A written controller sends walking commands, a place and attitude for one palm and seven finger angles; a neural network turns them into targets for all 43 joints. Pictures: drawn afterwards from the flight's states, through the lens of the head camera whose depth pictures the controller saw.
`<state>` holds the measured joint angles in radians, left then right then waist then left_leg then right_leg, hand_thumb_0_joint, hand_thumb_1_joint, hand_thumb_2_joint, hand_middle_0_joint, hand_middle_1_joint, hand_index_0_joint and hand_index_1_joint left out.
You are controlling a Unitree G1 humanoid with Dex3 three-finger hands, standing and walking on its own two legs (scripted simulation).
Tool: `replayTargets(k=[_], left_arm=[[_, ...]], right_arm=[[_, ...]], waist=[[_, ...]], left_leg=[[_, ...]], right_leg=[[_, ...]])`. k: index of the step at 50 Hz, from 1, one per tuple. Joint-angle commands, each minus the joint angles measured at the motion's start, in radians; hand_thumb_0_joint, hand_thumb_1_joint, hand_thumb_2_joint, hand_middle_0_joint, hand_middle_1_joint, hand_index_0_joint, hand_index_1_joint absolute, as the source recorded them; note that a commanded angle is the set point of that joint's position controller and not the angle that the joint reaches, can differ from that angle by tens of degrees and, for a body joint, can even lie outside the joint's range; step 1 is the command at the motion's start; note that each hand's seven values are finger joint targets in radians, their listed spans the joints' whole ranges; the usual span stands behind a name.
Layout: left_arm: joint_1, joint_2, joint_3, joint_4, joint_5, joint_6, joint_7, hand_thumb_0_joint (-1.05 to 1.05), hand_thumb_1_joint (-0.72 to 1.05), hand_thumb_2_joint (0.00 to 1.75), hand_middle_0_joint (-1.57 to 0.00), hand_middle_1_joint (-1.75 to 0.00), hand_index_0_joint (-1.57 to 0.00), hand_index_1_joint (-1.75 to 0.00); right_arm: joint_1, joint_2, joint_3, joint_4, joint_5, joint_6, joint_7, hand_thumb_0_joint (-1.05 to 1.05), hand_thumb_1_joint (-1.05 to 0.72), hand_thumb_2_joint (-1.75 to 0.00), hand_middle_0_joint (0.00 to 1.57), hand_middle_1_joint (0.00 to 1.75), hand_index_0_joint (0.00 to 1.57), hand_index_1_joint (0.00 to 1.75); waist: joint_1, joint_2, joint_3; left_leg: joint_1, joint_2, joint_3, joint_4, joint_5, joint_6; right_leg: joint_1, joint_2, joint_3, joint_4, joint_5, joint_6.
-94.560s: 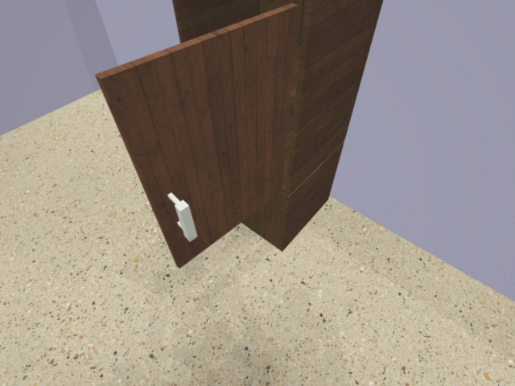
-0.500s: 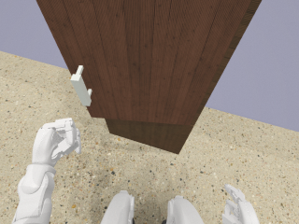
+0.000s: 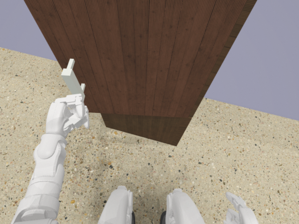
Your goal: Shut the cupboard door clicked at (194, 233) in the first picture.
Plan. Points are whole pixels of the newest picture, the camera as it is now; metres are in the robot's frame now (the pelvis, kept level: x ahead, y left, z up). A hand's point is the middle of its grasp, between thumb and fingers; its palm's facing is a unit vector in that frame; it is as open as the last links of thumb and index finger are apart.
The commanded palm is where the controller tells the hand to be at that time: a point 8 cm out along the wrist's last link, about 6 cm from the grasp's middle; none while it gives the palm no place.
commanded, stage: bring the fist close to the handle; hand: left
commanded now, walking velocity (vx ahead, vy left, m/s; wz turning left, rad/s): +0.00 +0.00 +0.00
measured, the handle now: (76, 81) +0.49 +0.23 +0.03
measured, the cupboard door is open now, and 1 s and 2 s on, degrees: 13 10 0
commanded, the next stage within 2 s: push the door shut along its arc in 0.40 s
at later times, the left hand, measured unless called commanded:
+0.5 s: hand (82, 116) +0.38 +0.19 +0.03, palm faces -0.03 -1.00 -0.03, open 3.1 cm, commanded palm +0.36 +0.24 +0.03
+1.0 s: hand (85, 97) +0.44 +0.19 +0.03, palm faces -0.14 -0.99 -0.03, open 3.1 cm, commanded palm +0.43 +0.22 +0.03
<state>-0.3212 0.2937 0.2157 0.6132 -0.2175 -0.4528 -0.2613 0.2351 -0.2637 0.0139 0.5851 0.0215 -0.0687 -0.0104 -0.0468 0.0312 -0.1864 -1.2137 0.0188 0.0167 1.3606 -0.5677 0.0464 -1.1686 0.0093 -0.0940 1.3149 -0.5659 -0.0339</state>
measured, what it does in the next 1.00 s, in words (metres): stands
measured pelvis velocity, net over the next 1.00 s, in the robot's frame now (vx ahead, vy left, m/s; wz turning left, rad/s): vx -0.01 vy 0.00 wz -0.01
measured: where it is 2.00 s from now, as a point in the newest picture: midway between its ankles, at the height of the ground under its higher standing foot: outside the picture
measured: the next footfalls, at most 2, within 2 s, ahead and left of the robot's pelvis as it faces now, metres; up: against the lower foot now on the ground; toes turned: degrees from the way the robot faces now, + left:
none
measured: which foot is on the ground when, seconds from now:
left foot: down 0.00-1.00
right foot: down 0.00-1.00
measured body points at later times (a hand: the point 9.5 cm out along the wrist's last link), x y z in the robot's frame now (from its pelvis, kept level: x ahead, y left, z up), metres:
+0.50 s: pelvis +0.00 +0.00 +0.00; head +0.11 +0.02 +0.43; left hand +0.38 +0.24 +0.03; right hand +0.13 -0.26 -0.11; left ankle +0.04 +0.09 -0.61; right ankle +0.03 -0.11 -0.61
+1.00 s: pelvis -0.01 +0.00 -0.01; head +0.13 +0.02 +0.42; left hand +0.44 +0.25 +0.03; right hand +0.08 -0.27 -0.12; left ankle +0.04 +0.09 -0.61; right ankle +0.03 -0.11 -0.61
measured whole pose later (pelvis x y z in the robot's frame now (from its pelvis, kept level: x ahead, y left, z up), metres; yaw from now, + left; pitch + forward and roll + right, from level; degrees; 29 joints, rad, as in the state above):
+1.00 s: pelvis -0.01 +0.00 -0.01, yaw +0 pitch +26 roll -4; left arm -0.66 0.42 0.30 0.97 -0.19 -0.49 -0.41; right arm 0.28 -0.28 0.02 0.62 0.03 0.00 -0.01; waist -0.09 0.03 -0.17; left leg -1.29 0.02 0.00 1.40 -0.57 0.05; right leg -1.24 0.02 -0.11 1.34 -0.56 -0.03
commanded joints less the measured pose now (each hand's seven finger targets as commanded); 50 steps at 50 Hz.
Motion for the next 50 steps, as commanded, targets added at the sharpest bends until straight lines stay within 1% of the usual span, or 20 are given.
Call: replayTargets(k=[1,4,7,11,14,16,19,21,22,26,31,36,38,39,41,42,44,45,48,50], left_arm=[[-0.328,0.179,0.087,-0.140,-0.010,-0.101,0.017,0.00,0.90,0.90,-1.30,-1.50,-1.30,-1.50],[-0.244,0.196,0.116,-0.147,-0.010,-0.123,0.020,0.00,0.90,0.90,-1.30,-1.50,-1.30,-1.50],[-0.191,0.192,0.106,-0.158,-0.009,-0.123,0.007,0.00,0.90,0.90,-1.30,-1.50,-1.30,-1.50],[-0.214,0.159,0.071,-0.129,-0.009,-0.103,-0.005,0.00,0.90,0.90,-1.30,-1.50,-1.30,-1.50],[-0.288,0.166,0.078,-0.144,-0.021,-0.124,-0.006,0.00,0.90,0.90,-1.30,-1.50,-1.30,-1.50],[-0.299,0.175,0.088,-0.151,-0.028,-0.147,-0.011,0.00,0.90,0.90,-1.30,-1.50,-1.30,-1.50],[-0.348,0.172,0.062,-0.166,-0.017,-0.178,-0.017,0.00,0.90,0.90,-1.30,-1.50,-1.30,-1.50],[-0.339,0.168,0.053,-0.129,-0.008,-0.172,-0.020,0.00,0.90,0.90,-1.30,-1.50,-1.30,-1.50],[-0.342,0.185,0.065,-0.124,-0.008,-0.168,-0.021,0.00,0.90,0.90,-1.30,-1.50,-1.30,-1.50],[-0.313,0.207,0.092,-0.076,-0.009,-0.125,-0.025,0.00,0.90,0.90,-1.30,-1.50,-1.30,-1.50],[-0.498,0.240,0.089,-0.052,0.007,-0.123,-0.034,0.00,0.90,0.90,-1.30,-1.50,-1.30,-1.50],[-0.593,0.252,0.083,0.032,0.008,-0.128,-0.070,0.00,0.90,0.90,-1.30,-1.50,-1.30,-1.50],[-0.570,0.286,0.110,0.073,0.009,-0.118,-0.092,0.00,0.90,0.90,-1.30,-1.50,-1.30,-1.50],[-0.553,0.272,0.100,0.099,0.009,-0.106,-0.105,0.00,0.90,0.90,-1.30,-1.50,-1.30,-1.50],[-0.561,0.293,0.114,0.141,0.012,-0.085,-0.124,0.00,0.90,0.90,-1.30,-1.50,-1.30,-1.50],[-0.597,0.314,0.121,0.134,0.011,-0.086,-0.132,0.00,0.90,0.90,-1.30,-1.50,-1.30,-1.50],[-0.643,0.278,0.086,0.139,0.011,-0.084,-0.147,0.00,0.90,0.90,-1.30,-1.50,-1.30,-1.50],[-0.669,0.287,0.094,0.157,0.006,-0.082,-0.151,0.00,0.90,0.90,-1.30,-1.50,-1.30,-1.50],[-0.755,0.315,0.094,0.164,0.016,-0.093,-0.160,0.00,0.90,0.90,-1.30,-1.50,-1.30,-1.50],[-0.793,0.262,0.044,0.175,0.021,-0.094,-0.166,0.00,0.90,0.90,-1.30,-1.50,-1.30,-1.50]], right_arm=[[0.066,-0.165,-0.072,-0.086,-0.006,-0.022,-0.012,0.00,-0.90,-0.90,0.20,0.30,0.20,0.30],[0.068,-0.159,-0.074,-0.094,-0.009,-0.013,-0.001,0.00,-0.90,-0.90,0.20,0.30,0.20,0.30],[0.070,-0.157,-0.074,-0.111,-0.005,0.000,0.010,0.00,-0.90,-0.90,0.20,0.30,0.20,0.30],[0.067,-0.156,-0.075,-0.110,0.004,0.020,0.009,0.00,-0.90,-0.90,0.20,0.30,0.20,0.30],[0.065,-0.159,-0.076,-0.098,0.002,0.015,-0.002,0.00,-0.90,-0.90,0.20,0.30,0.20,0.30],[0.061,-0.158,-0.075,-0.094,0.000,0.011,-0.006,0.00,-0.90,-0.90,0.20,0.30,0.20,0.30],[0.056,-0.161,-0.074,-0.079,-0.004,0.001,-0.010,0.00,-0.90,-0.90,0.20,0.30,0.20,0.30],[0.059,-0.165,-0.075,-0.073,-0.005,0.002,-0.011,0.00,-0.90,-0.90,0.20,0.30,0.20,0.30],[0.066,-0.167,-0.074,-0.075,-0.006,0.000,-0.012,0.00,-0.90,-0.90,0.20,0.30,0.20,0.30],[0.057,-0.169,-0.072,-0.086,-0.001,0.015,-0.009,0.00,-0.90,-0.90,0.20,0.30,0.20,0.30],[0.072,-0.172,-0.068,-0.069,-0.001,0.019,-0.018,0.00,-0.90,-0.90,0.20,0.30,0.20,0.30],[0.091,-0.174,-0.064,-0.047,-0.004,0.014,-0.021,0.00,-0.90,-0.90,0.20,0.30,0.20,0.30],[0.103,-0.180,-0.064,-0.045,-0.003,0.017,-0.019,0.00,-0.90,-0.90,0.20,0.30,0.20,0.30],[0.107,-0.178,-0.064,-0.047,-0.002,0.023,-0.015,0.00,-0.90,-0.90,0.20,0.30,0.20,0.30],[0.118,-0.180,-0.063,-0.048,0.001,0.033,-0.012,0.00,-0.90,-0.90,0.20,0.30,0.20,0.30],[0.122,-0.183,-0.061,-0.052,0.002,0.033,-0.012,0.00,-0.90,-0.90,0.20,0.30,0.20,0.30],[0.124,-0.179,-0.063,-0.046,0.005,0.038,-0.010,0.00,-0.90,-0.90,0.20,0.30,0.20,0.30],[0.131,-0.183,-0.063,-0.042,0.006,0.040,-0.010,0.00,-0.90,-0.90,0.20,0.30,0.20,0.30],[0.142,-0.190,-0.062,-0.033,0.003,0.041,-0.011,0.00,-0.90,-0.90,0.20,0.30,0.20,0.30],[0.151,-0.190,-0.066,-0.024,0.003,0.042,-0.010,0.00,-0.90,-0.90,0.20,0.30,0.20,0.30]], waist=[[-0.020,0.010,-0.404],[0.015,0.039,-0.479],[0.021,0.064,-0.470],[-0.014,-0.002,-0.367],[-0.030,-0.006,-0.365],[-0.024,-0.007,-0.378],[-0.028,0.058,-0.398],[-0.034,0.054,-0.390],[-0.028,0.077,-0.389],[-0.012,0.046,-0.399],[-0.053,0.037,-0.403],[-0.068,0.065,-0.439],[-0.054,0.083,-0.466],[-0.055,0.070,-0.470],[-0.061,0.040,-0.450],[-0.062,0.061,-0.446],[-0.076,0.075,-0.443],[-0.087,0.052,-0.425],[-0.096,0.086,-0.442],[-0.116,0.099,-0.447]], left_leg=[[0.312,-0.006,-0.095,-0.177,0.278,-0.028],[0.358,-0.008,-0.087,-0.181,0.362,-0.035],[0.355,-0.009,-0.078,-0.193,0.373,-0.034],[0.286,-0.009,-0.069,-0.203,0.278,-0.024],[0.287,-0.009,-0.073,-0.193,0.245,-0.020],[0.285,-0.011,-0.072,-0.189,0.238,-0.019],[0.336,-0.007,-0.087,-0.187,0.242,-0.025],[0.340,-0.006,-0.092,-0.186,0.235,-0.026],[0.340,-0.008,-0.094,-0.187,0.246,-0.026],[0.307,-0.011,-0.086,-0.192,0.235,-0.027],[0.316,-0.006,-0.097,-0.170,0.236,-0.021],[0.332,-0.006,-0.102,-0.148,0.268,-0.022],[0.346,-0.005,-0.102,-0.146,0.313,-0.025],[0.330,-0.007,-0.097,-0.142,0.315,-0.023],[0.297,-0.005,-0.094,-0.136,0.311,-0.019],[0.292,-0.007,-0.096,-0.134,0.314,-0.017],[0.312,-0.005,-0.098,-0.135,0.306,-0.017],[0.295,-0.004,-0.100,-0.132,0.286,-0.014],[0.316,-0.002,-0.112,-0.126,0.294,-0.014],[0.364,0.002,-0.129,-0.133,0.294,-0.018]], right_leg=[[0.182,0.014,0.070,-0.152,0.248,0.000],[0.226,0.015,0.071,-0.140,0.318,-0.003],[0.245,0.019,0.073,-0.147,0.328,-0.004],[0.242,0.016,0.083,-0.183,0.278,0.006],[0.224,0.016,0.088,-0.190,0.244,0.007],[0.235,0.015,0.092,-0.190,0.233,0.004],[0.175,0.015,0.084,-0.173,0.217,0.000],[0.155,0.016,0.080,-0.174,0.207,-0.001],[0.152,0.018,0.076,-0.167,0.211,-0.004],[0.191,0.014,0.083,-0.173,0.215,-0.001],[0.158,0.017,0.083,-0.169,0.214,0.002],[0.141,0.019,0.082,-0.156,0.232,-0.001],[0.147,0.019,0.079,-0.144,0.267,-0.005],[0.158,0.019,0.082,-0.145,0.275,-0.003],[0.164,0.020,0.083,-0.146,0.281,-0.001],[0.159,0.021,0.084,-0.141,0.279,-0.005],[0.136,0.019,0.084,-0.148,0.269,-0.003],[0.130,0.021,0.084,-0.154,0.253,-0.002],[0.094,0.022,0.078,-0.141,0.241,-0.007],[0.045,0.023,0.067,-0.142,0.225,-0.007]])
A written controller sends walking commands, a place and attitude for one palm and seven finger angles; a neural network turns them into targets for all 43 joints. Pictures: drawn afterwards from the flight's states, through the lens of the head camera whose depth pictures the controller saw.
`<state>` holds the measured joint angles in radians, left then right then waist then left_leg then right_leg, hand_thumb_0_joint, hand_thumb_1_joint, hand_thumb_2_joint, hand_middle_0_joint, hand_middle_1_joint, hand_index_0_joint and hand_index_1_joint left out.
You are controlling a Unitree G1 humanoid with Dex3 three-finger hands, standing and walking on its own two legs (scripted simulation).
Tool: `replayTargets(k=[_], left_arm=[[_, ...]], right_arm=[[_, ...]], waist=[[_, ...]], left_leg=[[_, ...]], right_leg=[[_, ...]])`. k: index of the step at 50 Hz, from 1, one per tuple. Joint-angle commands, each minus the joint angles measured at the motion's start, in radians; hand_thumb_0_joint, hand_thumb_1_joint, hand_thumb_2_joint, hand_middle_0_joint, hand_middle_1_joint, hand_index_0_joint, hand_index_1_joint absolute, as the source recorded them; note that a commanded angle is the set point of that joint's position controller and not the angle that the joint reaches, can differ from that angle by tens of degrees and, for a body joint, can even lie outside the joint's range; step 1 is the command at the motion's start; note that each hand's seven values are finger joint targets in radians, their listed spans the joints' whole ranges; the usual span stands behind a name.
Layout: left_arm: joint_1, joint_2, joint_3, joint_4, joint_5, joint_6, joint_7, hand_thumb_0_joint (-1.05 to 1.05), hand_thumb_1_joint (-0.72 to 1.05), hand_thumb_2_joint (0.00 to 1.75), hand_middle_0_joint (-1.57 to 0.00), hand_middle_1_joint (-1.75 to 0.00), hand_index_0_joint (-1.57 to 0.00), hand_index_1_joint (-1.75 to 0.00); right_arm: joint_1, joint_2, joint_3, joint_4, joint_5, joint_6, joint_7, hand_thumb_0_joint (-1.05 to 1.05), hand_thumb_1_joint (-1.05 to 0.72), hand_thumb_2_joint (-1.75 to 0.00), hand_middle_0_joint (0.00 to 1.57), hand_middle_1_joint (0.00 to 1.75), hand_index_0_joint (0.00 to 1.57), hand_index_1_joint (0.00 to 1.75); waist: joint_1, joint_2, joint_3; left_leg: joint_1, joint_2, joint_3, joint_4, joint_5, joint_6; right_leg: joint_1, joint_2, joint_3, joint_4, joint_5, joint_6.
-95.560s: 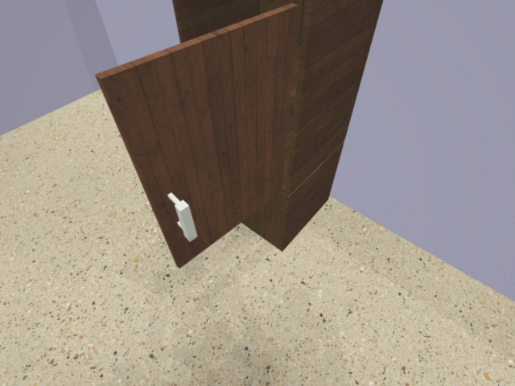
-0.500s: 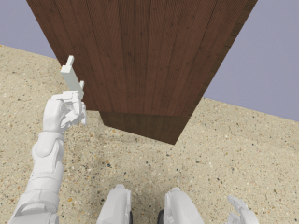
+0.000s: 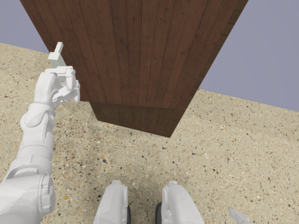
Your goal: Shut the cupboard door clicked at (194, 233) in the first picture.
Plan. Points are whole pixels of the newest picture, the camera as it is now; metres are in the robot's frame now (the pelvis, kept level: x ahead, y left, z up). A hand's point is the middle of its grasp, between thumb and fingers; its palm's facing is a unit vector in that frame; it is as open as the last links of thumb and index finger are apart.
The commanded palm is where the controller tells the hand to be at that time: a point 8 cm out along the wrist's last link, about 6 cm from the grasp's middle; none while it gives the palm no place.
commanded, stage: push the door shut along its arc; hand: left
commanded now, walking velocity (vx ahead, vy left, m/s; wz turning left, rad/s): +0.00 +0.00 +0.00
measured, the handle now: (65, 66) +0.52 +0.23 +0.04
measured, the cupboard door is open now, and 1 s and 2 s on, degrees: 10 0 0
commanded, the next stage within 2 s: pull the fist back off the door in 1.10 s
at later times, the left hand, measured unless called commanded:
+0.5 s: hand (91, 74) +0.49 +0.16 +0.04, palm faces -0.26 -0.96 -0.05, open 3.1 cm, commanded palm +0.50 +0.18 +0.04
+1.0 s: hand (105, 60) +0.54 +0.13 +0.04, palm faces -0.36 -0.93 -0.06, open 2.9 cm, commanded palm +0.56 +0.14 +0.04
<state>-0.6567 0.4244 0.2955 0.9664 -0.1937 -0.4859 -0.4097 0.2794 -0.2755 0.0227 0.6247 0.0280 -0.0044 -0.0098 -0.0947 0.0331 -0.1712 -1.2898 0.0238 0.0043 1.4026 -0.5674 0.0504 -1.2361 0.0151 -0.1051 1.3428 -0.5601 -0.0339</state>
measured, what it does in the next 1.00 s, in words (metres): stands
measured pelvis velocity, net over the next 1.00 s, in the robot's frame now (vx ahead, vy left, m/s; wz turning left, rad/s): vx -0.01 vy -0.01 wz -0.03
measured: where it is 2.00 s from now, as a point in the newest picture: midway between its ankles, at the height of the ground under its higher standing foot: outside the picture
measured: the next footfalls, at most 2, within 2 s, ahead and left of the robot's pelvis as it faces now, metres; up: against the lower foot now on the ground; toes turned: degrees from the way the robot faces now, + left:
none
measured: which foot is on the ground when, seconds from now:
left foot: down 0.00-1.00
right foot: down 0.00-1.00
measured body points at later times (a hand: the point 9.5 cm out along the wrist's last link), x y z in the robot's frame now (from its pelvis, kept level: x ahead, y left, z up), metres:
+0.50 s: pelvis -0.01 +0.01 -0.01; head +0.15 +0.04 +0.41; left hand +0.50 +0.21 +0.05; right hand +0.04 -0.27 -0.12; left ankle +0.04 +0.09 -0.60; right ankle +0.04 -0.11 -0.60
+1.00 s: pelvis -0.01 -0.01 -0.02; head +0.18 +0.02 +0.39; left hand +0.55 +0.18 +0.05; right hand -0.01 -0.27 -0.13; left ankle +0.04 +0.09 -0.60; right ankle +0.04 -0.11 -0.60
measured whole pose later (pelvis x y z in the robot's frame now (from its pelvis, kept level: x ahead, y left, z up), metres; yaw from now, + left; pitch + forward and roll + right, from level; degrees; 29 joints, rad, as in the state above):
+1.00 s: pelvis -0.01 -0.01 -0.02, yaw -2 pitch +32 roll -5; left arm -1.12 0.59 0.26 1.21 -0.07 -0.33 -0.50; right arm 0.34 -0.27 0.06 0.65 0.00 -0.01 0.00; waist -0.22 0.05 -0.15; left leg -1.47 0.05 -0.02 1.49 -0.57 0.04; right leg -1.41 0.04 -0.12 1.41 -0.56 -0.05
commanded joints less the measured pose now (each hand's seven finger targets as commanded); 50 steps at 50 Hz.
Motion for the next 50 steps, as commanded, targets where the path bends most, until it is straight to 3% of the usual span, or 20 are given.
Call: replayTargets(k=[1,8,10,12,15,16,18,21,24,25,28,29,32,35,39,42,43,44,47,50], left_arm=[[-0.457,0.142,-0.026,-0.176,-0.003,-0.061,-0.020,0.00,0.90,0.90,-1.30,-1.50,-1.30,-1.50],[-0.579,0.183,-0.023,-0.149,0.017,-0.066,-0.019,0.00,0.90,0.90,-1.30,-1.50,-1.30,-1.50],[-0.617,0.185,-0.030,-0.119,0.028,-0.059,-0.012,0.00,0.90,0.90,-1.30,-1.50,-1.30,-1.50],[-0.652,0.199,-0.024,-0.129,0.033,-0.066,-0.009,0.00,0.90,0.90,-1.30,-1.50,-1.30,-1.50],[-0.690,0.200,-0.040,-0.093,0.044,-0.057,-0.014,0.00,0.90,0.90,-1.30,-1.50,-1.30,-1.50],[-0.691,0.225,-0.022,-0.081,0.048,-0.056,-0.016,0.00,0.90,0.90,-1.30,-1.50,-1.30,-1.50],[-0.700,0.210,-0.033,-0.060,0.050,-0.051,-0.023,0.00,0.90,0.90,-1.30,-1.50,-1.30,-1.50],[-0.753,0.206,-0.043,-0.020,0.055,-0.026,-0.019,0.00,0.90,0.90,-1.30,-1.50,-1.30,-1.50],[-0.806,0.208,-0.053,-0.023,0.064,-0.020,-0.023,0.00,0.90,0.90,-1.30,-1.50,-1.30,-1.50],[-0.804,0.214,-0.044,-0.013,0.064,-0.014,-0.025,0.00,0.90,0.90,-1.30,-1.50,-1.30,-1.50],[-0.821,0.270,-0.005,0.011,0.073,-0.003,-0.028,0.00,0.90,0.90,-1.30,-1.50,-1.30,-1.50],[-0.825,0.262,-0.015,0.021,0.079,0.006,-0.028,0.00,0.90,0.90,-1.30,-1.50,-1.30,-1.50],[-0.815,0.344,0.058,0.023,0.089,0.020,-0.024,0.00,0.90,0.90,-1.30,-1.50,-1.30,-1.50],[-0.807,0.349,0.057,0.041,0.109,0.044,-0.022,0.00,0.90,0.90,-1.30,-1.50,-1.30,-1.50],[-0.859,0.349,0.040,0.020,0.120,0.058,-0.037,0.00,0.90,0.90,-1.30,-1.50,-1.30,-1.50],[-0.912,0.313,0.004,-0.003,0.108,0.074,-0.064,0.00,0.90,0.90,-1.30,-1.50,-1.30,-1.50],[-0.918,0.353,0.028,0.004,0.109,0.077,-0.070,0.00,0.90,0.90,-1.30,-1.50,-1.30,-1.50],[-0.934,0.338,0.009,0.004,0.110,0.084,-0.077,0.00,0.90,0.90,-1.30,-1.50,-1.30,-1.50],[-0.991,0.287,-0.038,0.017,0.103,0.100,-0.091,0.00,0.90,0.90,-1.30,-1.50,-1.30,-1.50],[-1.069,0.302,-0.046,0.046,0.106,0.119,-0.090,0.00,0.90,0.90,-1.30,-1.50,-1.30,-1.50]], right_arm=[[0.113,-0.183,-0.077,-0.061,-0.005,-0.023,-0.009,0.00,-0.90,-0.90,0.20,0.30,0.20,0.30],[0.133,-0.194,-0.075,-0.040,-0.008,-0.016,-0.007,0.00,-0.90,-0.90,0.20,0.30,0.20,0.30],[0.138,-0.196,-0.071,-0.036,-0.009,-0.014,-0.006,0.00,-0.90,-0.90,0.20,0.30,0.20,0.30],[0.147,-0.196,-0.069,-0.037,-0.012,-0.018,-0.006,0.00,-0.90,-0.90,0.20,0.30,0.20,0.30],[0.147,-0.199,-0.065,-0.029,-0.013,-0.016,-0.005,0.00,-0.90,-0.90,0.20,0.30,0.20,0.30],[0.152,-0.202,-0.065,-0.027,-0.014,-0.015,-0.005,0.00,-0.90,-0.90,0.20,0.30,0.20,0.30],[0.157,-0.205,-0.065,-0.027,-0.015,-0.015,-0.003,0.00,-0.90,-0.90,0.20,0.30,0.20,0.30],[0.165,-0.207,-0.058,-0.026,-0.017,-0.012,-0.002,0.00,-0.90,-0.90,0.20,0.30,0.20,0.30],[0.174,-0.209,-0.058,-0.027,-0.020,-0.017,-0.002,0.00,-0.90,-0.90,0.20,0.30,0.20,0.30],[0.181,-0.209,-0.058,-0.026,-0.020,-0.017,-0.002,0.00,-0.90,-0.90,0.20,0.30,0.20,0.30],[0.194,-0.213,-0.053,-0.026,-0.023,-0.017,-0.002,0.00,-0.90,-0.90,0.20,0.30,0.20,0.30],[0.199,-0.211,-0.051,-0.026,-0.024,-0.014,-0.001,0.00,-0.90,-0.90,0.20,0.30,0.20,0.30],[0.216,-0.209,-0.045,-0.038,-0.028,-0.011,0.004,0.00,-0.90,-0.90,0.20,0.30,0.20,0.30],[0.221,-0.200,-0.041,-0.048,-0.030,0.000,0.008,0.00,-0.90,-0.90,0.20,0.30,0.20,0.30],[0.236,-0.202,-0.047,-0.040,-0.028,0.005,0.008,0.00,-0.90,-0.90,0.20,0.30,0.20,0.30],[0.245,-0.200,-0.050,-0.038,-0.027,-0.003,0.005,0.00,-0.90,-0.90,0.20,0.30,0.20,0.30],[0.249,-0.206,-0.049,-0.028,-0.027,-0.003,0.001,0.00,-0.90,-0.90,0.20,0.30,0.20,0.30],[0.250,-0.203,-0.048,-0.023,-0.027,-0.005,-0.001,0.00,-0.90,-0.90,0.20,0.30,0.20,0.30],[0.254,-0.199,-0.048,-0.009,-0.027,-0.019,-0.007,0.00,-0.90,-0.90,0.20,0.30,0.20,0.30],[0.258,-0.204,-0.041,0.007,-0.028,-0.030,-0.017,0.00,-0.90,-0.90,0.20,0.30,0.20,0.30]], waist=[[-0.061,0.108,-0.481],[-0.083,0.138,-0.510],[-0.099,0.128,-0.477],[-0.097,0.160,-0.500],[-0.119,0.153,-0.486],[-0.111,0.161,-0.493],[-0.119,0.173,-0.508],[-0.142,0.164,-0.467],[-0.154,0.177,-0.497],[-0.155,0.155,-0.512],[-0.149,0.180,-0.530],[-0.158,0.171,-0.528],[-0.134,0.184,-0.570],[-0.136,0.183,-0.555],[-0.161,0.164,-0.565],[-0.178,0.168,-0.583],[-0.174,0.176,-0.587],[-0.181,0.175,-0.590],[-0.207,0.188,-0.561],[-0.234,0.182,-0.535]], left_leg=[[0.452,-0.004,-0.121,-0.177,0.290,-0.024],[0.487,-0.001,-0.142,-0.176,0.286,-0.025],[0.467,0.000,-0.152,-0.183,0.246,-0.025],[0.485,-0.002,-0.154,-0.179,0.270,-0.026],[0.466,0.001,-0.153,-0.169,0.245,-0.023],[0.466,0.001,-0.156,-0.169,0.243,-0.025],[0.500,0.006,-0.172,-0.171,0.261,-0.029],[0.463,0.007,-0.177,-0.169,0.223,-0.025],[0.471,0.009,-0.178,-0.150,0.250,-0.022],[0.456,0.007,-0.174,-0.143,0.254,-0.019],[0.457,0.009,-0.174,-0.128,0.293,-0.021],[0.451,0.011,-0.173,-0.125,0.296,-0.019],[0.432,0.008,-0.156,-0.103,0.359,-0.016],[0.386,0.010,-0.138,-0.087,0.382,-0.013],[0.380,0.014,-0.134,-0.070,0.383,-0.007],[0.382,0.010,-0.130,-0.064,0.382,0.001],[0.387,0.013,-0.133,-0.063,0.380,-0.003],[0.389,0.011,-0.134,-0.059,0.386,-0.001],[0.393,0.011,-0.133,-0.049,0.365,0.004],[0.344,0.010,-0.129,-0.033,0.313,0.008]], right_leg=[[0.106,0.018,0.075,-0.167,0.209,-0.009],[0.057,0.020,0.069,-0.161,0.192,-0.013],[0.040,0.021,0.063,-0.162,0.169,-0.013],[0.034,0.024,0.063,-0.155,0.176,-0.018],[0.020,0.025,0.065,-0.160,0.166,-0.016],[0.020,0.025,0.064,-0.156,0.162,-0.019],[-0.014,0.026,0.056,-0.147,0.168,-0.019],[-0.038,0.026,0.053,-0.145,0.154,-0.017],[-0.047,0.027,0.054,-0.137,0.165,-0.017],[-0.034,0.029,0.056,-0.138,0.168,-0.016],[-0.041,0.030,0.054,-0.123,0.181,-0.019],[-0.042,0.032,0.052,-0.122,0.182,-0.018],[-0.001,0.036,0.055,-0.107,0.214,-0.019],[0.025,0.037,0.062,-0.106,0.242,-0.013],[0.026,0.041,0.067,-0.110,0.259,-0.008],[0.034,0.045,0.075,-0.118,0.269,-0.008],[0.032,0.044,0.071,-0.118,0.264,-0.009],[0.031,0.046,0.072,-0.119,0.268,-0.009],[-0.021,0.047,0.070,-0.126,0.248,-0.010],[-0.038,0.048,0.075,-0.130,0.212,-0.008]])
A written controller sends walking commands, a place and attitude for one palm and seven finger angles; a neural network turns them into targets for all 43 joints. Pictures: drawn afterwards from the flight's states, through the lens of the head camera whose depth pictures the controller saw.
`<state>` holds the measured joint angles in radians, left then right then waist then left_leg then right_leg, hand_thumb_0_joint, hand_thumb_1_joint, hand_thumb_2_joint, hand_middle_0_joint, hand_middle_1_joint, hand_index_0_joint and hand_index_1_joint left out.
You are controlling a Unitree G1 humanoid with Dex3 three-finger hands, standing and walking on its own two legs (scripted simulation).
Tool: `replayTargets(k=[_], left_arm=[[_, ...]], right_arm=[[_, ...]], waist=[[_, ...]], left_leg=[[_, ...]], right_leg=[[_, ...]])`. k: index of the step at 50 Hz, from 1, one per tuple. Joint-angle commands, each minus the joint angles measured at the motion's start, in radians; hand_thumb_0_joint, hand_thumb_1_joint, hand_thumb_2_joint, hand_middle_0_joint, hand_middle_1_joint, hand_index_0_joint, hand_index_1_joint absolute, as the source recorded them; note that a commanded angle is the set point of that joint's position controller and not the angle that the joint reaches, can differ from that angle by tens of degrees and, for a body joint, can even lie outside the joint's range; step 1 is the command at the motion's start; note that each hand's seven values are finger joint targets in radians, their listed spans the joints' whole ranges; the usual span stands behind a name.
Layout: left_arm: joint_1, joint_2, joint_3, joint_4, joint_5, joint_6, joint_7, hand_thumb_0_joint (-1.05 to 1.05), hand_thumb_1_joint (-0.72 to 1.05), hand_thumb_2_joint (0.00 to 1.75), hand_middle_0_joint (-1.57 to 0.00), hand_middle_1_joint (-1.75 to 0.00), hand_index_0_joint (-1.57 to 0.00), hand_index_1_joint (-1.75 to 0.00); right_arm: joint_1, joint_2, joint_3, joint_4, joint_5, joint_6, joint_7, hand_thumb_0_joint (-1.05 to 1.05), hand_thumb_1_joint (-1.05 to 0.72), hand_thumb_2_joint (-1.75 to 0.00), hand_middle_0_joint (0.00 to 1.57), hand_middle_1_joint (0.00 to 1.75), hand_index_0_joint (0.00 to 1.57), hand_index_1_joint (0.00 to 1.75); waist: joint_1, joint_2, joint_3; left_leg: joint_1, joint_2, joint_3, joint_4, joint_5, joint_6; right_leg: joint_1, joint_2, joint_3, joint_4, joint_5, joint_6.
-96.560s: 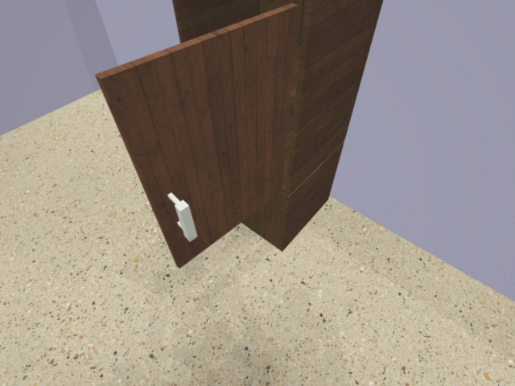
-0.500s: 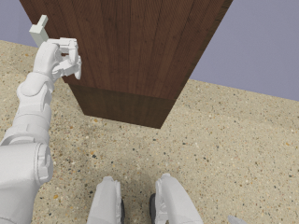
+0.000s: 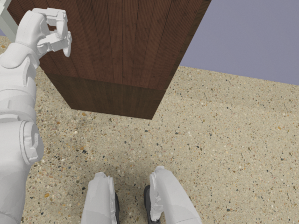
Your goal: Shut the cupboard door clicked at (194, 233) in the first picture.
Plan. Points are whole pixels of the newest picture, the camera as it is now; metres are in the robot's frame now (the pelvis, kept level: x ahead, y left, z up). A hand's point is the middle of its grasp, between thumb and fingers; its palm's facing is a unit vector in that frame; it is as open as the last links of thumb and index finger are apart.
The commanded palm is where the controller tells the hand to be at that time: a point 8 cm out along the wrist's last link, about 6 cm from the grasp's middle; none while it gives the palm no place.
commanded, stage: push the door shut along its arc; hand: left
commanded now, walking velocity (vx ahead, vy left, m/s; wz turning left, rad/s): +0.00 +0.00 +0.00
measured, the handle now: (17, 26) +0.58 +0.25 +0.06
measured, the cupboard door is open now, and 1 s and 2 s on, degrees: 0 0 0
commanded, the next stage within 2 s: pull the fist back off the door in 0.10 s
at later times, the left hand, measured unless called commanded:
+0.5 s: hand (69, 40) +0.55 +0.14 +0.06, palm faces +0.10 -0.99 -0.08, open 2.5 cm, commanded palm +0.54 +0.15 +0.06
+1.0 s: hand (68, 61) +0.50 +0.15 +0.05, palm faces +0.07 -1.00 -0.02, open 3.1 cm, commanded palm +0.46 +0.18 +0.06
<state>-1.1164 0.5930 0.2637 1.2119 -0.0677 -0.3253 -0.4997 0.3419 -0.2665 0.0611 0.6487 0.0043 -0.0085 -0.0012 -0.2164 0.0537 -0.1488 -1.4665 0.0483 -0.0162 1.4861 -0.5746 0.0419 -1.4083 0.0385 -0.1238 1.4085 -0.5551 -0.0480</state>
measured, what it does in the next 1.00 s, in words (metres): stands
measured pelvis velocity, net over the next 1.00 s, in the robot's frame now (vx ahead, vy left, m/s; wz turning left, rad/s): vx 0.02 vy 0.00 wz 0.01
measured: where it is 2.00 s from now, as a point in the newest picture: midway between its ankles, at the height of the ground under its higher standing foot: (133, 218)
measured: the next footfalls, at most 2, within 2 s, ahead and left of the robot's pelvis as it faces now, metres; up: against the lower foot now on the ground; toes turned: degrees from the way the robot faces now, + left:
none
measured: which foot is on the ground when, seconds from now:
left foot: down 0.00-1.00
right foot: down 0.00-1.00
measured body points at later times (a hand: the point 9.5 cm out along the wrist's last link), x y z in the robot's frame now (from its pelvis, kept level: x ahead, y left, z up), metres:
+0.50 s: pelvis -0.03 +0.00 -0.02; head +0.15 +0.05 +0.39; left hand +0.54 +0.20 +0.07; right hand -0.01 -0.25 -0.12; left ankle +0.04 +0.10 -0.57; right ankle +0.05 -0.10 -0.57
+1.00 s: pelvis +0.02 +0.00 +0.03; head +0.17 +0.02 +0.45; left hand +0.49 +0.20 +0.05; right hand +0.04 -0.26 -0.09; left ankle +0.04 +0.10 -0.57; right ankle +0.05 -0.10 -0.57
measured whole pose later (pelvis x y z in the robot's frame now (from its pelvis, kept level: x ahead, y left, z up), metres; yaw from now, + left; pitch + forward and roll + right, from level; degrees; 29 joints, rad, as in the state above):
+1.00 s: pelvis +0.02 +0.00 +0.03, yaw +1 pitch +29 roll -3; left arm -0.72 0.30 0.30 0.97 -0.07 -0.51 -0.04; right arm 0.36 -0.26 0.00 0.62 -0.03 0.03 0.08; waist -0.16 0.05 -0.17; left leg -1.30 0.04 0.03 1.36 -0.56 0.04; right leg -1.27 0.04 -0.07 1.31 -0.55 -0.04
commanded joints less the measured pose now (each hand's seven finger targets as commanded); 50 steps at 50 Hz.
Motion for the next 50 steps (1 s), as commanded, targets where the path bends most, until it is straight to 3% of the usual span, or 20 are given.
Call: replayTargets(k=[1,3,6,7,10,11,12,13,16,18,19,21,23,26,31,35,37,42,47,50], left_arm=[[-0.617,0.137,-0.018,-0.176,-0.014,-0.036,0.001,0.00,0.90,0.90,-1.30,-1.50,-1.30,-1.50],[-0.661,0.102,-0.044,-0.177,-0.017,-0.033,-0.001,0.00,0.90,0.90,-1.30,-1.50,-1.30,-1.50],[-0.709,0.108,-0.057,-0.185,-0.013,-0.024,-0.004,0.00,0.90,0.90,-1.30,-1.50,-1.30,-1.50],[-0.723,0.065,-0.082,-0.194,-0.014,-0.023,-0.006,0.00,0.90,0.90,-1.30,-1.50,-1.30,-1.50],[-0.748,0.065,-0.093,-0.179,-0.018,-0.004,-0.009,0.00,0.90,0.90,-1.30,-1.50,-1.30,-1.50],[-0.745,0.117,0.114,-0.174,-0.088,0.008,0.185,0.00,0.90,0.90,-1.30,-1.50,-1.30,-1.50],[-0.689,0.093,0.095,-0.133,-0.058,0.010,0.281,0.00,0.90,0.90,-1.30,-1.50,-1.30,-1.50],[-0.680,0.018,0.059,-0.112,-0.049,0.016,0.338,0.00,0.90,0.90,-1.30,-1.50,-1.30,-1.50],[-0.711,0.006,0.099,-0.160,-0.021,-0.021,0.495,0.00,0.90,0.90,-1.30,-1.50,-1.30,-1.50],[-0.752,0.001,0.059,-0.212,0.062,-0.076,0.579,0.00,0.90,0.90,-1.30,-1.50,-1.30,-1.50],[-0.745,0.002,0.034,-0.198,0.109,-0.094,0.597,0.00,0.90,0.90,-1.30,-1.50,-1.30,-1.50],[-0.754,0.040,-0.002,-0.196,0.188,-0.130,0.606,0.00,0.90,0.90,-1.30,-1.50,-1.30,-1.50],[-0.749,0.033,-0.034,-0.178,0.216,-0.149,0.587,0.00,0.90,0.90,-1.30,-1.50,-1.30,-1.50],[-0.686,0.018,-0.026,-0.130,0.154,-0.131,0.531,0.00,0.90,0.90,-1.30,-1.50,-1.30,-1.50],[-0.530,0.015,0.055,-0.119,0.031,-0.121,0.469,0.00,0.90,0.90,-1.30,-1.50,-1.30,-1.50],[-0.402,-0.013,0.059,-0.141,0.034,-0.172,0.476,0.00,0.90,0.90,-1.30,-1.50,-1.30,-1.50],[-0.323,0.021,0.100,-0.180,0.048,-0.207,0.485,0.00,0.90,0.90,-1.30,-1.50,-1.30,-1.50],[-0.119,-0.020,0.108,-0.302,0.031,-0.249,0.476,0.00,0.90,0.90,-1.30,-1.50,-1.30,-1.50],[-0.008,-0.094,0.062,-0.499,-0.011,-0.270,0.462,0.00,0.90,0.90,-1.30,-1.50,-1.30,-1.50],[0.051,-0.218,-0.037,-0.566,-0.032,-0.287,0.449,0.00,0.90,0.90,-1.30,-1.50,-1.30,-1.50]], right_arm=[[0.192,-0.213,-0.076,-0.013,-0.004,-0.031,-0.027,0.00,-0.90,-0.90,0.20,0.30,0.20,0.30],[0.191,-0.214,-0.076,-0.005,-0.006,-0.047,-0.031,0.00,-0.90,-0.90,0.20,0.30,0.20,0.30],[0.189,-0.220,-0.071,0.006,-0.010,-0.062,-0.038,0.00,-0.90,-0.90,0.20,0.30,0.20,0.30],[0.187,-0.218,-0.074,0.011,-0.012,-0.071,-0.038,0.00,-0.90,-0.90,0.20,0.30,0.20,0.30],[0.179,-0.229,-0.069,0.020,-0.009,-0.087,-0.045,0.00,-0.90,-0.90,0.20,0.30,0.20,0.30],[0.224,-0.213,-0.057,-0.022,-0.037,-0.089,-0.040,0.00,-0.90,-0.90,0.20,0.30,0.20,0.30],[0.218,-0.208,-0.056,-0.018,-0.043,-0.088,-0.026,0.00,-0.90,-0.90,0.20,0.30,0.20,0.30],[0.204,-0.200,-0.058,-0.019,-0.046,-0.086,-0.012,0.00,-0.90,-0.90,0.20,0.30,0.20,0.30],[0.224,-0.199,-0.072,-0.022,-0.075,-0.081,0.015,0.00,-0.90,-0.90,0.20,0.30,0.20,0.30],[0.229,-0.195,-0.079,-0.014,-0.090,-0.081,0.039,0.00,-0.90,-0.90,0.20,0.30,0.20,0.30],[0.234,-0.196,-0.082,-0.007,-0.093,-0.077,0.050,0.00,-0.90,-0.90,0.20,0.30,0.20,0.30],[0.239,-0.202,-0.084,0.000,-0.097,-0.068,0.064,0.00,-0.90,-0.90,0.20,0.30,0.20,0.30],[0.239,-0.206,-0.086,0.001,-0.092,-0.059,0.071,0.00,-0.90,-0.90,0.20,0.30,0.20,0.30],[0.228,-0.209,-0.083,-0.010,-0.078,-0.053,0.066,0.00,-0.90,-0.90,0.20,0.30,0.20,0.30],[0.222,-0.205,-0.078,-0.031,-0.062,-0.055,0.054,0.00,-0.90,-0.90,0.20,0.30,0.20,0.30],[0.219,-0.189,-0.082,-0.040,-0.063,-0.046,0.061,0.00,-0.90,-0.90,0.20,0.30,0.20,0.30],[0.220,-0.186,-0.089,-0.049,-0.065,-0.037,0.067,0.00,-0.90,-0.90,0.20,0.30,0.20,0.30],[0.199,-0.169,-0.110,-0.081,-0.053,0.001,0.077,0.00,-0.90,-0.90,0.20,0.30,0.20,0.30],[0.167,-0.155,-0.129,-0.100,-0.035,0.020,0.070,0.00,-0.90,-0.90,0.20,0.30,0.20,0.30],[0.137,-0.143,-0.139,-0.095,-0.027,0.022,0.068,0.00,-0.90,-0.90,0.20,0.30,0.20,0.30]], waist=[[-0.114,0.170,-0.538],[-0.129,0.202,-0.552],[-0.136,0.237,-0.564],[-0.144,0.260,-0.577],[-0.160,0.247,-0.547],[-0.104,0.237,-0.537],[-0.098,0.245,-0.534],[-0.113,0.244,-0.500],[-0.106,0.206,-0.535],[-0.107,0.277,-0.606],[-0.116,0.280,-0.601],[-0.125,0.298,-0.586],[-0.136,0.292,-0.565],[-0.127,0.227,-0.540],[-0.072,0.144,-0.523],[-0.050,0.095,-0.486],[-0.012,0.105,-0.525],[0.048,0.087,-0.608],[0.060,0.048,-0.633],[0.049,0.057,-0.596]], left_leg=[[0.506,-0.016,-0.107,-0.113,0.303,0.016],[0.528,-0.015,-0.110,-0.104,0.300,0.017],[0.536,-0.015,-0.115,-0.096,0.289,0.017],[0.571,-0.015,-0.120,-0.092,0.308,0.018],[0.547,-0.010,-0.125,-0.097,0.234,0.017],[0.486,-0.001,-0.142,-0.130,0.183,0.008],[0.481,0.000,-0.154,-0.153,0.151,0.000],[0.474,0.003,-0.170,-0.166,0.104,-0.005],[0.457,-0.004,-0.174,-0.179,0.059,-0.010],[0.516,-0.004,-0.184,-0.185,0.061,-0.017],[0.524,-0.003,-0.187,-0.192,0.034,-0.019],[0.518,-0.006,-0.184,-0.205,-0.002,-0.019],[0.524,-0.007,-0.192,-0.222,-0.029,-0.018],[0.467,-0.017,-0.172,-0.241,-0.057,-0.013],[0.426,-0.022,-0.143,-0.262,-0.009,-0.011],[0.392,-0.023,-0.102,-0.246,0.070,-0.003],[0.419,-0.023,-0.089,-0.241,0.145,-0.005],[0.488,-0.028,-0.054,-0.251,0.322,-0.013],[0.553,-0.036,-0.033,-0.269,0.404,-0.012],[0.633,-0.033,-0.037,-0.281,0.437,-0.019]], right_leg=[[0.125,0.026,0.093,-0.196,0.191,0.003],[0.086,0.026,0.090,-0.190,0.184,0.002],[0.061,0.028,0.084,-0.179,0.171,-0.003],[0.028,0.029,0.078,-0.175,0.177,-0.006],[0.001,0.029,0.075,-0.177,0.139,-0.002],[0.019,0.018,0.070,-0.169,0.129,0.005],[0.006,0.020,0.060,-0.159,0.110,0.008],[-0.024,0.016,0.055,-0.154,0.095,0.010],[0.014,0.007,0.061,-0.158,0.081,0.022],[-0.003,0.004,0.064,-0.150,0.078,0.021],[-0.012,0.003,0.065,-0.156,0.065,0.020],[-0.003,0.000,0.072,-0.165,0.042,0.014],[-0.002,0.001,0.074,-0.177,0.030,0.011],[0.085,0.006,0.084,-0.208,0.013,0.010],[0.187,0.009,0.092,-0.236,0.025,0.012],[0.231,0.008,0.104,-0.247,0.058,0.016],[0.272,0.009,0.105,-0.236,0.105,0.013],[0.419,0.009,0.113,-0.232,0.288,0.016],[0.523,0.003,0.124,-0.253,0.426,0.026],[0.483,0.001,0.108,-0.268,0.441,0.029]])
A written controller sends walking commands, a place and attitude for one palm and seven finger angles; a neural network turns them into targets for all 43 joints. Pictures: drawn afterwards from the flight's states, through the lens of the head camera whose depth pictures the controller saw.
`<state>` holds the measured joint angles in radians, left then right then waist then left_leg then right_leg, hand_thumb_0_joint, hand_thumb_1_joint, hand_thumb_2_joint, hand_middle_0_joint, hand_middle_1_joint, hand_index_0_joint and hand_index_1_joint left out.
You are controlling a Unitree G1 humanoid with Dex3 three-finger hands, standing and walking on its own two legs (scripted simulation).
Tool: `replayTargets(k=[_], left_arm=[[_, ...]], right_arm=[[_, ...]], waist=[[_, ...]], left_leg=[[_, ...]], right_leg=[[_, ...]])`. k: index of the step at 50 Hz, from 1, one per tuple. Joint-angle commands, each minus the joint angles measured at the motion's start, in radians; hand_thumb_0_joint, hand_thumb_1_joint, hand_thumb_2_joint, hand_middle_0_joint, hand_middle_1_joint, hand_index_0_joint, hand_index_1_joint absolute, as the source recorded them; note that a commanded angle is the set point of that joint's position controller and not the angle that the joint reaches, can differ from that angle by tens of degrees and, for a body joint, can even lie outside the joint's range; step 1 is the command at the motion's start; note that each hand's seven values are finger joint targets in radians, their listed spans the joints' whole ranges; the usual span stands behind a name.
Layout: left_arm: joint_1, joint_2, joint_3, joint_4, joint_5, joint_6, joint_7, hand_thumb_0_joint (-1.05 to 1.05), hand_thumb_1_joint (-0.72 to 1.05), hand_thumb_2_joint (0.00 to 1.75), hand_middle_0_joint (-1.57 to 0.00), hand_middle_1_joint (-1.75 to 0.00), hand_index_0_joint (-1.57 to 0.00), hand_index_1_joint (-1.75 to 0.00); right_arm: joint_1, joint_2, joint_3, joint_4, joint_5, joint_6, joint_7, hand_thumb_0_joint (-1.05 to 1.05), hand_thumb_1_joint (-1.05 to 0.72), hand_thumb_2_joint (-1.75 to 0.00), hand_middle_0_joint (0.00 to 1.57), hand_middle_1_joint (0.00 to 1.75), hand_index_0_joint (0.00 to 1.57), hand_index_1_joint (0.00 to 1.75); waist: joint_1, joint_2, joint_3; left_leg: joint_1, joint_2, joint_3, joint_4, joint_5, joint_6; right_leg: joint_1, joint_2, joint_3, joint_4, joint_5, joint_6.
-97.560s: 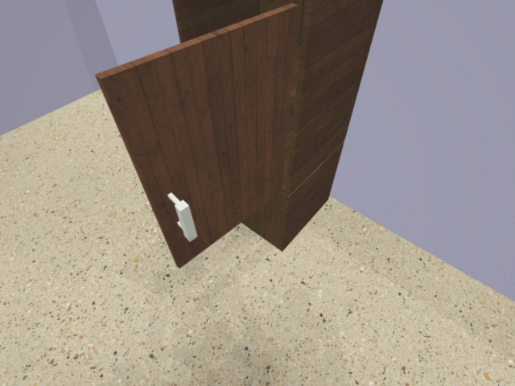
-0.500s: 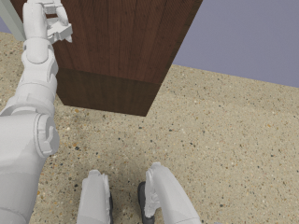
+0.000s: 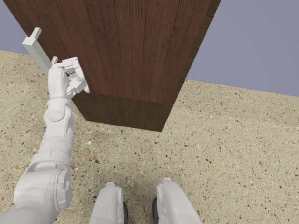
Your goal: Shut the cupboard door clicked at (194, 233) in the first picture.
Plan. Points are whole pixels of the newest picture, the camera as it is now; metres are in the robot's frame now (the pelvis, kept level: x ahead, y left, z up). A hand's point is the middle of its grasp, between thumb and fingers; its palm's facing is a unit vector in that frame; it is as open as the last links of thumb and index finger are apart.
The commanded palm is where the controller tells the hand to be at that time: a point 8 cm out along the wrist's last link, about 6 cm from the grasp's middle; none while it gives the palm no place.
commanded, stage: pull the fist back off the door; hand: left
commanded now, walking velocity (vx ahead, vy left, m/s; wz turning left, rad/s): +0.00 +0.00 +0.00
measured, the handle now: (44, 52) +0.57 +0.25 +0.03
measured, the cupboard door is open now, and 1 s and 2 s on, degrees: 0 0 0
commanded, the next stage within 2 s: draw the hand back to the body in 0.08 s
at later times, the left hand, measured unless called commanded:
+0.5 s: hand (56, 93) +0.40 +0.17 +0.10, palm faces +0.05 -1.00 -0.06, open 3.1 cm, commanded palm +0.37 +0.21 +0.11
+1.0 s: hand out of the picture +0.30 +0.23 +0.20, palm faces +0.28 -0.92 -0.27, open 3.4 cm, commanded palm +0.25 +0.27 +0.22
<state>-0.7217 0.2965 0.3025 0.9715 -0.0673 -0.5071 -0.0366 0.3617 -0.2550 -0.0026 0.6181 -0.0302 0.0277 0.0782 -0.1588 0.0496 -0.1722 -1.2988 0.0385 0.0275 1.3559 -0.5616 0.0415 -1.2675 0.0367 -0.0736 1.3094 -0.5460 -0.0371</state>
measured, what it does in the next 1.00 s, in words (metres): rises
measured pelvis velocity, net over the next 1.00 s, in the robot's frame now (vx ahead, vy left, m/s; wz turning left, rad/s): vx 0.04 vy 0.00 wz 0.05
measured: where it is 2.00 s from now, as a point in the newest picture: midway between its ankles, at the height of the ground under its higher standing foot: outside the picture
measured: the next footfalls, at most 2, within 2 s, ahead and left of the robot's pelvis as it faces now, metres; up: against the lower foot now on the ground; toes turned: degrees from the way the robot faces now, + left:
none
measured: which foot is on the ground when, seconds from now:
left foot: down 0.00-1.00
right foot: down 0.00-1.00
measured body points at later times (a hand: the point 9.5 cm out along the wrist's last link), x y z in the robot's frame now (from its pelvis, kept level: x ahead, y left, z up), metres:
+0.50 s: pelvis +0.02 +0.00 +0.05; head +0.11 -0.01 +0.49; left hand +0.39 +0.22 +0.11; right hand +0.13 -0.24 -0.07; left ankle +0.03 +0.10 -0.60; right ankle +0.03 -0.10 -0.60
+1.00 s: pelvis +0.04 +0.00 +0.12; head +0.04 -0.01 +0.57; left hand +0.28 +0.28 +0.22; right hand +0.24 -0.21 +0.04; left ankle +0.03 +0.10 -0.60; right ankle +0.03 -0.10 -0.60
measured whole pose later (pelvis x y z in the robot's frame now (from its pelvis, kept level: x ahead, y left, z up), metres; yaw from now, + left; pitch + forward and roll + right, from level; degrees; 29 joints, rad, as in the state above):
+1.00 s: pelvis +0.04 +0.00 +0.12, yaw +3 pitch +3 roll -1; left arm 0.15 0.31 0.11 0.03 -0.08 -0.07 0.10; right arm 0.21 -0.23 0.04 0.50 0.06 0.03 -0.10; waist 0.02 0.05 -0.08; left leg -0.37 -0.01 0.03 0.68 -0.36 0.04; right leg -0.34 0.02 -0.05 0.64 -0.36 -0.02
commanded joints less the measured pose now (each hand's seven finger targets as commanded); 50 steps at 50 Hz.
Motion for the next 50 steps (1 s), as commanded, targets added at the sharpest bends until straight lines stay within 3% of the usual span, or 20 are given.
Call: replayTargets(k=[1,5,6,9,10,13,15,17,21,25,26,27,29,35,36,38,39,41,46,50], left_arm=[[-0.364,0.087,-0.075,-0.340,-0.034,-0.112,-0.012,0.00,0.90,0.90,-1.30,-1.50,-1.30,-1.50],[-0.380,0.017,-0.140,-0.255,-0.019,-0.120,-0.009,0.00,0.90,0.90,-1.30,-1.50,-1.30,-1.50],[-0.376,0.015,-0.139,-0.215,-0.015,-0.119,-0.008,0.00,0.90,0.90,-1.30,-1.50,-1.30,-1.50],[-0.376,0.038,-0.113,-0.150,-0.007,-0.122,-0.005,0.00,0.90,0.90,-1.30,-1.50,-1.30,-1.50],[-0.367,0.059,-0.094,-0.135,-0.005,-0.124,-0.003,0.00,0.90,0.90,-1.30,-1.50,-1.30,-1.50],[-0.236,0.169,-0.004,-0.309,-0.026,-0.123,-0.012,0.00,0.90,0.90,-1.30,-1.50,-1.30,-1.50],[-0.146,0.143,-0.037,-0.450,-0.048,-0.101,-0.027,0.00,0.90,0.90,-1.30,-1.50,-1.30,-1.50],[-0.037,0.125,-0.054,-0.557,-0.075,-0.061,-0.043,0.00,0.90,0.90,-1.30,-1.50,-1.30,-1.50],[0.115,0.091,-0.091,-0.647,-0.117,0.035,-0.065,0.00,0.90,0.90,-1.30,-1.50,-1.30,-1.50],[0.128,0.035,-0.150,-0.621,-0.144,0.069,-0.089,0.00,0.90,0.90,-1.30,-1.50,-1.30,-1.50],[0.135,0.022,-0.168,-0.628,-0.146,0.068,-0.098,0.00,0.90,0.90,-1.30,-1.50,-1.30,-1.50],[0.141,0.023,-0.180,-0.667,-0.147,0.062,-0.107,0.00,0.90,0.90,-1.30,-1.50,-1.30,-1.50],[0.219,0.030,-0.181,-0.705,-0.149,0.059,-0.122,0.00,0.90,0.90,-1.30,-1.50,-1.30,-1.50],[0.409,0.152,-0.069,-0.867,-0.176,0.098,-0.131,0.00,0.90,0.90,-1.16,-1.35,-1.16,-1.35],[0.448,0.217,-0.091,-0.916,-0.063,0.162,-0.033,0.00,0.90,0.90,-1.13,-1.32,-1.13,-1.32],[0.542,0.170,-0.105,-1.019,-0.056,0.233,0.046,0.00,0.90,0.90,-1.08,-1.26,-1.08,-1.26],[0.570,0.155,-0.124,-1.029,-0.045,0.260,0.067,0.00,0.90,0.90,-1.05,-1.23,-1.05,-1.23],[0.598,0.157,-0.123,-1.065,-0.033,0.300,0.106,0.00,0.90,0.90,-1.00,-1.17,-1.00,-1.17],[0.639,0.128,-0.147,-1.151,-0.015,0.363,0.143,0.00,0.90,0.90,-0.86,-1.02,-0.86,-1.02],[0.722,0.146,-0.119,-1.233,-0.007,0.389,0.153,0.00,0.90,0.90,-0.75,-0.90,-0.75,-0.90]], right_arm=[[0.116,-0.157,-0.078,-0.054,0.007,-0.015,-0.016,0.00,-0.90,-0.90,0.20,0.30,0.20,0.30],[0.098,-0.155,-0.082,-0.023,0.003,-0.013,-0.029,0.00,-0.90,-0.90,0.20,0.30,0.20,0.30],[0.092,-0.154,-0.080,-0.020,0.001,-0.011,-0.030,0.00,-0.90,-0.90,0.20,0.30,0.20,0.30],[0.063,-0.152,-0.073,-0.027,-0.002,-0.005,-0.035,0.00,-0.90,-0.90,0.20,0.30,0.20,0.30],[0.056,-0.151,-0.071,-0.033,-0.003,-0.001,-0.036,0.00,-0.90,-0.90,0.20,0.30,0.20,0.30],[0.025,-0.152,-0.069,-0.099,0.008,0.010,-0.034,0.00,-0.90,-0.90,0.20,0.30,0.20,0.30],[0.006,-0.139,-0.067,-0.140,0.025,0.014,-0.032,0.00,-0.90,-0.90,0.20,0.30,0.20,0.30],[0.007,-0.134,-0.066,-0.168,0.037,0.013,-0.035,0.00,-0.90,-0.90,0.20,0.30,0.20,0.30],[-0.004,-0.128,-0.061,-0.190,0.065,0.017,-0.060,0.00,-0.90,-0.90,0.20,0.30,0.20,0.30],[-0.031,-0.132,-0.046,-0.172,0.073,-0.004,-0.088,0.00,-0.90,-0.90,0.20,0.30,0.20,0.30],[-0.037,-0.133,-0.044,-0.172,0.073,-0.012,-0.092,0.00,-0.90,-0.90,0.20,0.30,0.20,0.30],[-0.043,-0.135,-0.044,-0.179,0.076,-0.022,-0.096,0.00,-0.90,-0.90,0.20,0.30,0.20,0.30],[-0.057,-0.131,-0.041,-0.183,0.076,-0.035,-0.097,0.00,-0.90,-0.90,0.20,0.30,0.20,0.30],[-0.123,-0.118,-0.023,-0.236,0.083,-0.059,-0.103,0.00,-0.90,-0.90,0.20,0.30,0.20,0.30],[-0.174,-0.090,-0.033,-0.254,0.085,-0.024,-0.127,0.00,-0.90,-0.90,0.20,0.30,0.20,0.30],[-0.184,-0.080,-0.023,-0.291,0.084,-0.014,-0.152,0.00,-0.90,-0.90,0.20,0.30,0.20,0.30],[-0.200,-0.079,-0.019,-0.287,0.086,-0.011,-0.159,0.00,-0.90,-0.90,0.20,0.30,0.20,0.30],[-0.211,-0.077,-0.014,-0.283,0.084,-0.010,-0.171,0.00,-0.90,-0.90,0.20,0.30,0.20,0.30],[-0.232,-0.078,-0.005,-0.266,0.081,-0.036,-0.186,0.00,-0.90,-0.90,0.20,0.30,0.20,0.30],[-0.248,-0.081,0.005,-0.251,0.076,-0.065,-0.184,0.00,-0.90,-0.90,0.20,0.30,0.20,0.30]], waist=[[-0.017,0.047,-0.557],[-0.047,0.042,-0.449],[-0.046,0.017,-0.427],[-0.028,0.043,-0.429],[-0.017,0.032,-0.440],[0.088,0.124,-0.637],[0.111,0.140,-0.693],[0.117,0.084,-0.700],[0.091,-0.092,-0.481],[0.052,-0.135,-0.248],[0.052,-0.125,-0.229],[0.056,-0.061,-0.220],[0.084,0.007,-0.251],[0.149,0.028,-0.235],[0.185,0.008,-0.276],[0.169,-0.017,-0.205],[0.166,0.024,-0.143],[0.158,-0.003,-0.087],[0.149,-0.017,-0.017],[0.167,-0.001,-0.003]], left_leg=[[0.466,-0.023,-0.082,-0.148,0.420,-0.017],[0.480,-0.021,-0.094,-0.138,0.412,-0.022],[0.454,-0.026,-0.092,-0.138,0.383,-0.020],[0.438,-0.033,-0.088,-0.128,0.388,-0.022],[0.421,-0.035,-0.087,-0.125,0.389,-0.022],[0.557,-0.039,-0.076,-0.171,0.519,-0.033],[0.653,-0.032,-0.074,-0.212,0.595,-0.038],[0.680,-0.030,-0.072,-0.246,0.631,-0.031],[0.586,-0.035,-0.044,-0.344,0.471,-0.009],[0.559,-0.037,-0.041,-0.406,0.291,-0.003],[0.577,-0.039,-0.043,-0.419,0.271,-0.003],[0.621,-0.040,-0.045,-0.433,0.274,-0.004],[0.702,-0.039,-0.051,-0.465,0.303,-0.009],[0.764,-0.039,-0.046,-0.559,0.332,-0.011],[0.819,-0.039,-0.037,-0.619,0.330,-0.018],[0.822,-0.036,-0.033,-0.658,0.322,-0.014],[0.835,-0.030,-0.031,-0.679,0.311,-0.014],[0.871,-0.024,-0.036,-0.711,0.312,-0.010],[1.004,-0.018,-0.041,-0.791,0.360,-0.010],[1.090,-0.016,-0.051,-0.852,0.421,-0.013]], right_leg=[[0.342,0.003,0.059,-0.172,0.431,0.020],[0.245,-0.002,0.046,-0.170,0.400,0.020],[0.248,-0.002,0.048,-0.173,0.379,0.020],[0.237,-0.006,0.052,-0.157,0.383,0.015],[0.253,-0.007,0.054,-0.150,0.387,0.013],[0.406,-0.008,0.066,-0.152,0.490,0.003],[0.475,-0.004,0.064,-0.186,0.541,0.006],[0.563,0.002,0.063,-0.223,0.588,0.011],[0.681,0.005,0.063,-0.339,0.567,0.030],[0.628,-0.007,0.065,-0.438,0.383,0.036],[0.624,-0.008,0.065,-0.454,0.348,0.033],[0.617,-0.009,0.060,-0.464,0.337,0.025],[0.631,-0.008,0.048,-0.473,0.344,0.016],[0.761,-0.007,0.047,-0.522,0.362,0.013],[0.832,-0.033,0.102,-0.586,0.332,0.003],[0.866,-0.040,0.095,-0.628,0.327,0.013],[0.863,-0.042,0.093,-0.647,0.316,0.010],[0.883,-0.040,0.084,-0.685,0.320,0.011],[0.936,-0.038,0.067,-0.764,0.365,0.013],[1.000,-0.038,0.054,-0.812,0.413,0.010]])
